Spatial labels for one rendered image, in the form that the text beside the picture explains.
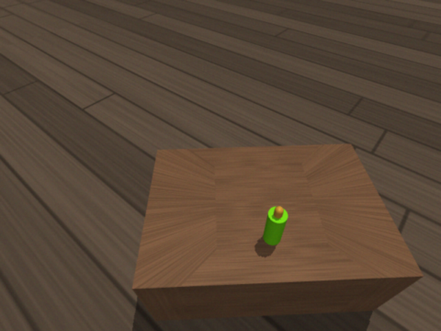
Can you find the bottle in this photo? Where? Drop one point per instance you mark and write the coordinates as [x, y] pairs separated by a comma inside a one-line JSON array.
[[275, 225]]

